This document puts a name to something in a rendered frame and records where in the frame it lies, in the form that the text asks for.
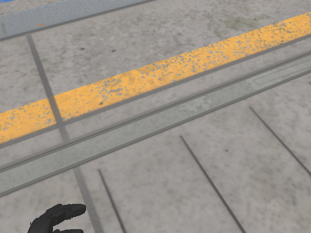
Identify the robot left hand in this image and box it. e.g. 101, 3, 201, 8
27, 204, 86, 233

